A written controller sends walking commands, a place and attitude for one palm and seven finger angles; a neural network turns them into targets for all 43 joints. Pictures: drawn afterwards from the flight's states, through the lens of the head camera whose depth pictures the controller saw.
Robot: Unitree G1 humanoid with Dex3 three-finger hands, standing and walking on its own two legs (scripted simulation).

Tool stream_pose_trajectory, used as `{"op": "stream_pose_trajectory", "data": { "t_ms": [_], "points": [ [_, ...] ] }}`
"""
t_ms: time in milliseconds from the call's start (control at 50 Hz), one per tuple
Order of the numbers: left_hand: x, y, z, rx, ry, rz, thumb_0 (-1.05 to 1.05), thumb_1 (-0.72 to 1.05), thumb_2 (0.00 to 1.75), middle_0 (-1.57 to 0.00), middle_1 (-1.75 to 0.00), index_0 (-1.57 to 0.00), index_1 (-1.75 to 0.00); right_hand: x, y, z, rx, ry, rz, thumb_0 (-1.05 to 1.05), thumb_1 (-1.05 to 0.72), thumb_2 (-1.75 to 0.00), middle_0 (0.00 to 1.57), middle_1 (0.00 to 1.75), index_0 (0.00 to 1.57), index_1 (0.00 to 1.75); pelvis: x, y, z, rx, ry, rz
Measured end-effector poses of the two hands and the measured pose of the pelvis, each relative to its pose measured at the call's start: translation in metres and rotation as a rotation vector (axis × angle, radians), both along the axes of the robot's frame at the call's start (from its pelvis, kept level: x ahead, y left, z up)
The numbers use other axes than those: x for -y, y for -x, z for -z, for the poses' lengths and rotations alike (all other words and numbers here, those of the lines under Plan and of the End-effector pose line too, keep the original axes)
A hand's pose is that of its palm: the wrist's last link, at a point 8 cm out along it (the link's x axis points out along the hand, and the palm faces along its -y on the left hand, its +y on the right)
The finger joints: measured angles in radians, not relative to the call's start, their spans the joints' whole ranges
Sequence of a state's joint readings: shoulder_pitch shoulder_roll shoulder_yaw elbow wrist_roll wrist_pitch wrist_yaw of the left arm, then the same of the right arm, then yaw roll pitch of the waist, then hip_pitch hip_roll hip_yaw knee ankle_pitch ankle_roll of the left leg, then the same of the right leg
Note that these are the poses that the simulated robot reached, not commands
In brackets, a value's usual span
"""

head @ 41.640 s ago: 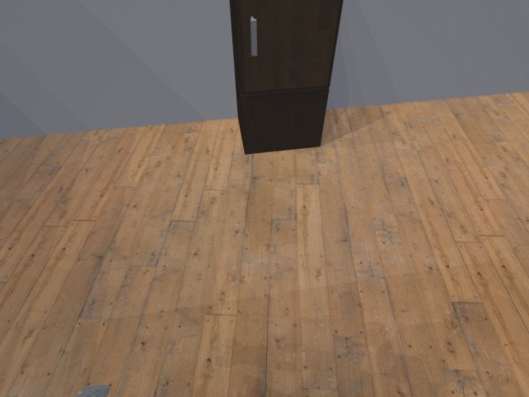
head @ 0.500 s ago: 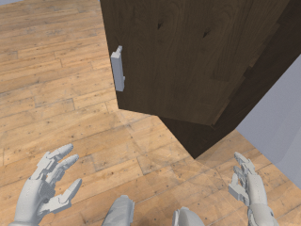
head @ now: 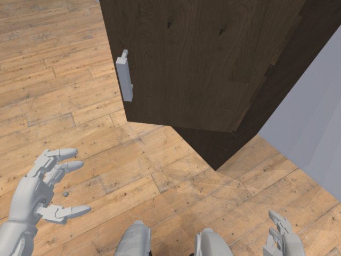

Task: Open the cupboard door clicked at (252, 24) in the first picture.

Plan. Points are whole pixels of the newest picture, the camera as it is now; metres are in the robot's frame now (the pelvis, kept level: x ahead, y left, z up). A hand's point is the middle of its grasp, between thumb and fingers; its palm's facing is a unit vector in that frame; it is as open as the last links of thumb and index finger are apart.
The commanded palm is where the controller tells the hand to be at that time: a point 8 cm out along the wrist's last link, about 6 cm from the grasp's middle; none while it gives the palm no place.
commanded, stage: raise the hand with hooked fingers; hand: left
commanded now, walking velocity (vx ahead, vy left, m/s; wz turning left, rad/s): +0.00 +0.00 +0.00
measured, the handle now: (126, 76) +0.58 +0.16 +0.03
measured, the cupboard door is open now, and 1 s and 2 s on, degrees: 44 44 44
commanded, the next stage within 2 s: move the hooked fingers beside the handle in 1.10 s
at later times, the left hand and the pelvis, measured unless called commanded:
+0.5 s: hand (44, 171) +0.28 +0.28 +0.05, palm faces -0.04 -1.00 -0.07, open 13.9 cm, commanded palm +0.26 +0.33 +0.05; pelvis +0.01 +0.02 +0.00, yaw +0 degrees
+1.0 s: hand (50, 162) +0.30 +0.28 +0.05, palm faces -0.04 -1.00 -0.06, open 14.0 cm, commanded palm +0.28 +0.32 +0.05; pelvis +0.01 +0.01 +0.01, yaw -1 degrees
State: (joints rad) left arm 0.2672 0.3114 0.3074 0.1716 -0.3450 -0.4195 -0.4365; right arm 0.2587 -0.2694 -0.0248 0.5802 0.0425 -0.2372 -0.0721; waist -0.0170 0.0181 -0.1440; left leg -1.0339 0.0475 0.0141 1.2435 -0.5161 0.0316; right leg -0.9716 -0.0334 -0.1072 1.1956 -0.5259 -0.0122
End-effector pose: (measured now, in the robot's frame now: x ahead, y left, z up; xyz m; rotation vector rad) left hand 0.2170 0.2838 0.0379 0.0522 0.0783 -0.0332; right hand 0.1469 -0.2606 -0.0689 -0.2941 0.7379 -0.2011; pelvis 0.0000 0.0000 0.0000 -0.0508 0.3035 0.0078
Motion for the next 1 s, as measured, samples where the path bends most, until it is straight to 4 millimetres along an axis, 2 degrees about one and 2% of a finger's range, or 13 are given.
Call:
{"op": "stream_pose_trajectory", "data": {
  "t_ms": [80, 200, 320, 420, 520, 700, 860, 1000],
  "points": [
    [-0.007, -0.006, -0.002, 0.016, 0.002, 0.004, 0.0, -0.16, 0.44, -0.27, -0.98, -0.28, -0.99, -0.003, -0.009, -0.01, 0.031, 0.019, -0.016, 0.02, -0.9, -0.9, 0.21, 0.3, 0.2, 0.3, -0.004, -0.001, -0.002, 0.003, 0.006, -0.002],
    [-0.02, -0.013, -0.007, 0.023, -0.004, -0.002, -0.01, -0.3, 0.38, -0.28, -1.07, -0.29, -1.08, -0.019, -0.024, -0.019, 0.064, 0.004, -0.06, 0.02, -0.9, -0.9, 0.21, 0.3, 0.2, 0.3, -0.009, -0.003, -0.005, 0.003, 0.013, -0.006],
    [-0.034, -0.021, -0.01, 0.016, -0.015, -0.005, -0.01, -0.42, 0.33, -0.29, -1.15, -0.3, -1.15, -0.035, -0.032, -0.017, 0.064, -0.022, -0.102, 0.02, -0.9, -0.9, 0.21, 0.3, 0.2, 0.3, -0.013, -0.005, -0.006, -0.001, 0.018, -0.009],
    [-0.045, -0.031, -0.011, 0.014, -0.017, -0.005, -0.01, -0.47, 0.31, -0.29, -1.18, -0.3, -1.18, -0.041, -0.031, -0.011, 0.037, -0.031, -0.114, 0.02, -0.9, -0.9, 0.21, 0.3, 0.21, 0.3, -0.015, -0.006, -0.005, -0.009, 0.019, -0.008],
    [-0.053, -0.043, -0.013, 0.01, -0.022, 0.003, -0.01, -0.49, 0.3, -0.3, -1.19, -0.3, -1.2, -0.038, -0.024, -0.007, 0.003, -0.026, -0.103, 0.02, -0.9, -0.9, 0.21, 0.3, 0.21, 0.3, -0.016, -0.008, -0.005, -0.016, 0.019, -0.006],
    [-0.061, -0.062, -0.018, 0.019, -0.014, 0.007, -0.02, -0.5, 0.3, -0.3, -1.2, -0.3, -1.2, -0.021, -0.01, -0.006, -0.045, -0.001, -0.06, 0.02, -0.9, -0.9, 0.21, 0.3, 0.21, 0.3, -0.014, -0.01, -0.006, -0.03, 0.017, 0.002],
    [-0.052, -0.062, -0.013, 0.005, -0.004, 0.013, -0.02, -0.5, 0.3, -0.3, -1.2, -0.3, -1.2, -0.012, -0.006, -0.008, -0.051, 0.005, -0.042, 0.02, -0.9, -0.9, 0.21, 0.3, 0.21, 0.3, -0.011, -0.012, -0.007, -0.035, 0.011, 0.007],
    [-0.048, -0.06, -0.013, 0.02, -0.01, 0.008, -0.02, -0.5, 0.3, -0.3, -1.2, -0.3, -1.2, -0.012, -0.011, -0.006, -0.046, -0.002, -0.048, 0.02, -0.9, -0.9, 0.21, 0.3, 0.2, 0.3, -0.007, -0.012, -0.006, -0.034, 0.011, 0.005]
  ]
}}
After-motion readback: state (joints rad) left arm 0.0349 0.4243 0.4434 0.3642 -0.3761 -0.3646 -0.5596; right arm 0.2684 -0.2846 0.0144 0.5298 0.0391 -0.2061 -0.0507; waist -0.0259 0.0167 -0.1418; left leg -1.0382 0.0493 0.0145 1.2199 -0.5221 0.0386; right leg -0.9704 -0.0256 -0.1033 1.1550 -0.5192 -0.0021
